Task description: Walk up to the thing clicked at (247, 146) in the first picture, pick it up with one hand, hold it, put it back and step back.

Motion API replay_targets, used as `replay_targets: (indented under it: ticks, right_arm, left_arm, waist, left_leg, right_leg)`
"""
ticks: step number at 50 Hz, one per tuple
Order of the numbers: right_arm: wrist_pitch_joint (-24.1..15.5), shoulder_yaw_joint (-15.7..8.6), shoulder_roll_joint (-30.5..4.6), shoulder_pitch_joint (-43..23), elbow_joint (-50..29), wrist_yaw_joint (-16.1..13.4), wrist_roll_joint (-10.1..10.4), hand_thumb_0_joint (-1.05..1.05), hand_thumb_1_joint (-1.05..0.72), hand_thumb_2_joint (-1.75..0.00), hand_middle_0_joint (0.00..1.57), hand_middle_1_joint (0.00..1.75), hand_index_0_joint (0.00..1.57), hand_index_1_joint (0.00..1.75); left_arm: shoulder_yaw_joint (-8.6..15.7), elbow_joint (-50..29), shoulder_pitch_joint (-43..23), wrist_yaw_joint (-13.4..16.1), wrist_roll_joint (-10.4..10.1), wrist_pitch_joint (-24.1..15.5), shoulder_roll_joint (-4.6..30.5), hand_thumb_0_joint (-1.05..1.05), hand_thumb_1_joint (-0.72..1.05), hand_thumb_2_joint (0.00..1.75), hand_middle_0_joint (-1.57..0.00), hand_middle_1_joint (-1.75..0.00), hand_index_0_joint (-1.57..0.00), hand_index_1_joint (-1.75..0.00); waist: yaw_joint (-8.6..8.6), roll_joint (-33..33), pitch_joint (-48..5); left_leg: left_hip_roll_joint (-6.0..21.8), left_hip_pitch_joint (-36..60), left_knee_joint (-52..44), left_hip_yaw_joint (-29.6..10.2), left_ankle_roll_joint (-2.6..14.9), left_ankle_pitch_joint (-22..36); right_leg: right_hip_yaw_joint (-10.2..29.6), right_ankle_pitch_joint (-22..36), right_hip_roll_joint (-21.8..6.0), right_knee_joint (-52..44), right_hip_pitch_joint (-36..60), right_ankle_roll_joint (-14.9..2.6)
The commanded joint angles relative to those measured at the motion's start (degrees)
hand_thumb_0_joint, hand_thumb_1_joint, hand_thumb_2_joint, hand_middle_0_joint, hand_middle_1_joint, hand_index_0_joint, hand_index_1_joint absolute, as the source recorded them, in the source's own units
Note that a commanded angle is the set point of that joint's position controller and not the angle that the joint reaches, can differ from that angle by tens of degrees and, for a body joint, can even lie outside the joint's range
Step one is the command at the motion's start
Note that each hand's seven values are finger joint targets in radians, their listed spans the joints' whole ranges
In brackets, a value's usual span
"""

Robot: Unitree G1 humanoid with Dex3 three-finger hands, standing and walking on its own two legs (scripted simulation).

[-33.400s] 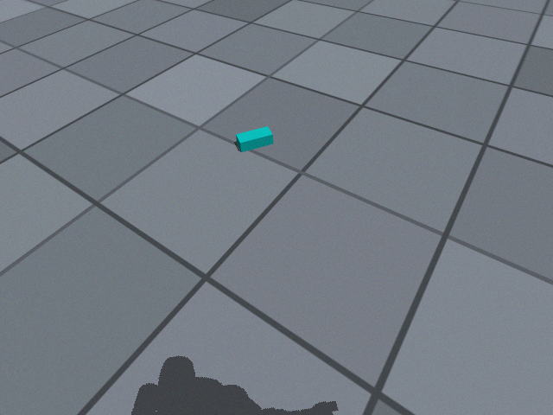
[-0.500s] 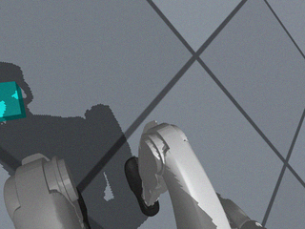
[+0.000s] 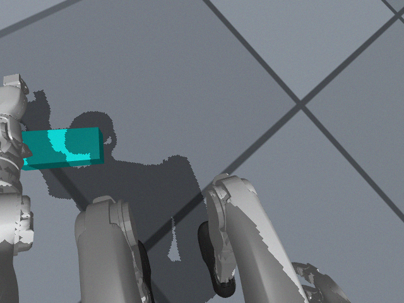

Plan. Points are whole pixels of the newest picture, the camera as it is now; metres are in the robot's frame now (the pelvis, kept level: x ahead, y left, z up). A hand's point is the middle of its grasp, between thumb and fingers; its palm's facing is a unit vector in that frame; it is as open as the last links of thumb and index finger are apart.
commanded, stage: withdraw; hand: left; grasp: from above
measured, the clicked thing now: (61, 148) +0.47 +0.30 -0.33
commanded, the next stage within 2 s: home in 0.38 s
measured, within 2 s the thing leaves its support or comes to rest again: neither
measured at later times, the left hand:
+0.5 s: hand (30, 129) +0.48 +0.32 -0.18, palm faces -0.38 -0.05 -0.92, open 13.9 cm
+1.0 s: hand out of the picture +0.35 +0.31 -0.02, palm faces -0.29 -0.57 -0.77, open 8.4 cm
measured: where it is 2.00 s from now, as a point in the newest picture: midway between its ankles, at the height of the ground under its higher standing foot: (182, 283)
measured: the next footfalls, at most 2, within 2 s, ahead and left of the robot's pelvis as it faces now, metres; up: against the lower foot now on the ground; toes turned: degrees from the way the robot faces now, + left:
none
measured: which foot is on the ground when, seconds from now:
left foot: down 0.00-1.00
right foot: down 0.00-1.00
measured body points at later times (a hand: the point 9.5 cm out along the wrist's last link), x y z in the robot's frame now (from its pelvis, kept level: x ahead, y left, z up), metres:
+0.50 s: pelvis -0.01 +0.00 -0.03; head +0.23 +0.08 +0.34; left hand +0.49 +0.32 -0.12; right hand +0.04 -0.26 -0.13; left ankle +0.08 +0.12 -0.33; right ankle +0.10 -0.10 -0.33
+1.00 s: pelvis +0.00 +0.00 +0.10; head +0.19 +0.07 +0.50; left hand +0.36 +0.33 +0.02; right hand +0.15 -0.25 -0.02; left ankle +0.07 +0.12 -0.33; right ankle +0.10 -0.10 -0.33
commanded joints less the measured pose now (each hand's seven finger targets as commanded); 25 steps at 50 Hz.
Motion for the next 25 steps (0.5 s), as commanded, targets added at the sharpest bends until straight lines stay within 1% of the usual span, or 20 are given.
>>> replay_targets:
  ticks: [1,2,3,4,5,6,8,9,10,12,13,15,16,17,19,20,22,23,24,25]
  right_arm:
    - [2.1,-4.3,-15.0,12.9,-1.6,-3.1,0.8,0.00,-0.90,-0.90,0.20,0.30,0.20,0.30]
    - [2.4,-3.9,-14.4,12.5,-2.0,-3.5,0.6,0.00,-0.90,-0.90,0.20,0.30,0.20,0.30]
    - [2.5,-3.6,-14.7,12.2,-2.2,-3.9,0.5,0.00,-0.89,-0.90,0.20,0.30,0.20,0.30]
    - [2.6,-3.1,-14.2,11.8,-2.5,-4.1,0.3,0.00,-0.90,-0.90,0.20,0.30,0.20,0.30]
    - [2.7,-2.6,-14.1,11.4,-2.6,-4.3,0.0,0.00,-0.90,-0.90,0.20,0.30,0.20,0.30]
    - [2.8,-2.4,-14.3,11.1,-2.4,-4.4,-0.2,0.00,-0.90,-0.90,0.20,0.30,0.20,0.30]
    - [2.8,-1.7,-13.9,10.5,-2.3,-4.3,-0.9,0.00,-0.90,-0.90,0.20,0.30,0.20,0.30]
    - [2.9,-1.6,-14.1,10.4,-2.3,-4.3,-1.2,0.00,-0.90,-0.90,0.20,0.30,0.20,0.30]
    - [2.8,-1.7,-14.5,10.7,-1.8,-4.3,-1.5,0.00,-0.89,-0.90,0.20,0.30,0.20,0.30]
    - [2.5,-1.7,-14.7,11.7,-1.2,-4.1,-2.4,0.00,-0.89,-0.89,0.20,0.30,0.20,0.30]
    - [2.2,-2.0,-14.9,11.9,-1.2,-4.1,-2.6,0.00,-0.90,-0.90,0.20,0.30,0.20,0.30]
    - [1.5,-2.3,-15.3,12.9,-0.6,-4.2,-3.1,0.00,-0.90,-0.90,0.20,0.30,0.20,0.30]
    - [1.2,-2.5,-16.0,12.8,-0.3,-4.2,-3.2,0.00,-0.90,-0.90,0.20,0.30,0.20,0.30]
    - [0.8,-2.7,-15.7,13.2,-0.5,-4.1,-3.3,0.00,-0.90,-0.90,0.20,0.30,0.20,0.30]
    - [0.6,-3.0,-15.6,13.1,-0.4,-4.3,-3.3,0.00,-0.90,-0.90,0.20,0.30,0.20,0.30]
    - [0.5,-3.2,-15.7,12.5,-0.5,-4.4,-3.1,0.00,-0.90,-0.90,0.20,0.30,0.20,0.30]
    - [0.5,-3.0,-15.1,12.6,-0.1,-4.4,-2.8,0.00,-0.90,-0.90,0.20,0.30,0.20,0.30]
    - [0.5,-2.9,-15.1,12.8,0.2,-4.5,-2.5,0.00,-0.90,-0.90,0.20,0.30,0.20,0.30]
    - [0.4,-3.1,-15.3,13.4,0.1,-4.5,-2.2,0.00,-0.90,-0.90,0.20,0.30,0.20,0.30]
    - [0.5,-3.1,-14.8,13.6,0.0,-4.5,-2.1,0.00,-0.88,-0.89,0.20,0.30,0.20,0.30]
  left_arm:
    - [0.4,-7.2,-13.5,-4.6,0.8,-4.3,10.7,0.00,-0.48,0.97,-0.10,-0.99,-0.10,-0.98]
    - [0.6,-6.7,-13.0,-5.1,1.3,-5.7,11.2,0.00,-0.48,0.97,-0.09,-1.00,-0.10,-0.99]
    - [1.5,-8.1,-14.2,-5.0,1.6,-7.3,12.7,0.00,-0.47,0.96,-0.10,-0.99,-0.11,-0.98]
    - [2.2,-7.7,-13.4,-4.5,2.2,-8.9,14.2,0.00,-0.47,0.96,-0.10,-0.98,-0.11,-0.98]
    - [2.5,-8.1,-14.4,-3.7,2.4,-10.5,14.2,0.00,-0.48,0.97,-0.10,-0.99,-0.10,-0.98]
    - [2.7,-7.6,-14.9,-2.5,3.3,-11.7,14.5,0.00,-0.50,0.98,-0.08,-1.00,-0.09,-0.99]
    - [2.5,-6.4,-16.8,0.8,4.5,-13.8,13.5,0.00,-0.51,0.99,-0.07,-1.01,-0.08,-1.00]
    - [2.9,-5.8,-17.1,2.6,5.3,-14.4,14.0,0.00,-0.52,0.99,-0.07,-1.01,-0.08,-1.01]
    - [3.5,-5.9,-18.9,4.7,6.3,-14.9,15.1,0.00,-0.51,0.99,-0.07,-1.02,-0.08,-1.01]
    - [4.9,-6.7,-24.4,8.9,8.2,-15.1,16.4,0.00,-0.51,0.98,-0.07,-1.01,-0.08,-1.00]
    - [5.2,-6.2,-24.3,10.5,8.7,-14.5,16.0,0.00,-0.51,0.98,-0.07,-1.01,-0.08,-1.00]
    - [5.7,-5.1,-25.2,13.4,9.6,-13.0,16.3,0.00,-0.51,0.98,-0.07,-1.01,-0.08,-0.99]
    - [7.5,-6.0,-25.9,14.5,9.6,-12.1,18.4,0.00,-0.51,0.98,-0.07,-1.00,-0.08,-0.99]
    - [7.5,-4.6,-25.3,15.0,9.7,-10.9,18.6,0.00,-0.51,0.97,-0.07,-1.00,-0.08,-0.99]
    - [9.0,-5.8,-25.7,14.9,9.4,-8.9,21.2,0.00,-0.51,0.97,-0.07,-0.99,-0.08,-0.98]
    - [9.1,-4.4,-24.6,14.2,9.0,-8.0,21.8,0.00,-0.51,0.97,-0.07,-0.98,-0.08,-0.97]
    - [6.6,-2.0,-23.3,11.7,7.6,-6.7,18.5,0.00,-0.51,0.97,-0.07,-0.99,-0.08,-0.98]
    - [6.2,-1.9,-22.9,10.5,7.4,-6.3,19.1,0.00,-0.51,0.97,-0.07,-0.99,-0.08,-0.98]
    - [6.8,-3.0,-22.2,9.3,6.8,-6.1,19.9,0.00,-0.50,0.96,-0.08,-0.99,-0.09,-0.98]
    - [6.2,-2.0,-20.3,7.9,6.1,-5.7,19.2,0.00,-0.42,0.88,-0.16,-0.91,-0.17,-0.90]
  waist:
    - [-2.56,6.5,-27.6]
    - [-1.94,7.0,-27.6]
    - [-1.57,7.4,-28.0]
    - [-0.81,9.2,-28.9]
    - [-0.91,9.6,-30.2]
    - [-0.80,10.5,-30.6]
    - [-1.28,14.2,-31.7]
    - [-1.24,14.9,-32.3]
    - [-1.27,16.6,-33.3]
    - [-2.24,20.9,-36.0]
    - [-2.15,22.1,-36.3]
    - [-3.02,23.9,-38.0]
    - [-1.94,24.6,-39.3]
    - [-2.75,25.2,-38.6]
    - [-1.53,24.9,-41.7]
    - [-1.04,24.5,-41.0]
    - [-2.43,20.9,-38.8]
    - [-2.27,20.1,-37.9]
    - [-1.71,19.4,-38.8]
    - [-1.44,17.8,-39.0]
  left_leg:
    - [-2.1,19.3,-13.0,1.5,0.08,8.8]
    - [-2.1,19.5,-12.9,1.9,-0.02,8.9]
    - [-2.4,20.0,-12.9,1.8,-0.13,8.9]
    - [-2.3,20.2,-12.5,2.0,-0.30,9.3]
    - [-2.3,20.7,-12.3,1.8,-0.35,9.7]
    - [-2.4,22.0,-12.2,1.7,-0.41,10.0]
    - [-2.3,23.7,-12.1,1.4,-0.59,9.8]
    - [-2.2,24.6,-11.9,1.2,-0.70,9.6]
    - [-2.1,26.2,-11.3,1.2,-0.83,10.1]
    - [-2.1,28.9,-11.3,0.9,-1.32,11.1]
    - [-2.0,30.9,-11.8,0.7,-1.44,11.3]
    - [-1.7,32.4,-11.9,0.7,-1.62,11.6]
    - [-1.7,33.0,-12.2,0.8,-1.55,11.2]
    - [-1.8,32.4,-12.0,1.0,-1.58,10.8]
    - [-1.9,31.9,-12.0,1.7,-1.44,9.6]
    - [-1.8,30.5,-12.1,1.9,-1.22,8.4]
    - [-1.7,27.7,-11.5,2.0,-0.71,7.1]
    - [-1.8,25.9,-11.1,2.0,-0.52,7.0]
    - [-2.0,25.6,-11.2,2.2,-0.34,7.6]
    - [-1.9,25.4,-10.9,2.1,-0.27,8.5]
  right_leg:
    - [1.1,10.8,2.0,-15.7,21.5,-1.90]
    - [1.7,10.9,2.1,-15.7,22.0,-1.83]
    - [1.4,10.3,1.9,-15.6,20.9,-1.97]
    - [1.8,10.6,2.0,-14.8,21.9,-1.87]
    - [1.6,11.1,1.9,-14.1,21.6,-1.83]
    - [1.2,11.3,1.9,-13.7,20.3,-1.85]
    - [0.7,11.4,1.9,-12.1,18.2,-1.73]
    - [0.6,10.7,2.1,-11.6,17.3,-1.92]
    - [0.5,10.8,2.2,-11.2,16.3,-2.01]
    - [-0.3,11.8,2.0,-10.1,15.3,-2.21]
    - [-1.0,12.1,1.8,-9.5,13.7,-2.21]
    - [-1.2,12.7,1.9,-9.1,13.0,-2.15]
    - [-1.5,12.5,1.5,-8.8,12.1,-1.98]
    - [-1.3,12.2,1.4,-8.9,12.6,-1.98]
    - [-0.5,11.1,1.3,-9.3,14.4,-2.06]
    - [-0.3,10.0,1.2,-9.7,14.1,-1.97]
    - [0.1,9.2,1.5,-10.5,15.1,-1.92]
    - [0.5,9.0,1.7,-10.7,15.6,-1.92]
    - [0.2,9.7,1.5,-10.8,16.8,-1.68]
    - [0.6,10.4,1.6,-11.0,18.4,-1.70]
